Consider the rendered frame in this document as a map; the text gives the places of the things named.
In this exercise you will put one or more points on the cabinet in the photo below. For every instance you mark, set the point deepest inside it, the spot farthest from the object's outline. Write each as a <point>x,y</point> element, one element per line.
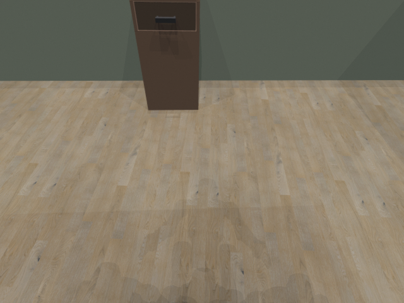
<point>169,62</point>

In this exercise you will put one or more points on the handle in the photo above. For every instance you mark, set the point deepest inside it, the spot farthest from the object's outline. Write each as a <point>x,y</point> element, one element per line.
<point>165,19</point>

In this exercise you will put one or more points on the drawer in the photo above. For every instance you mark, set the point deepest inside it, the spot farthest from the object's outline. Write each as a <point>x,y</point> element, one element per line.
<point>184,12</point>

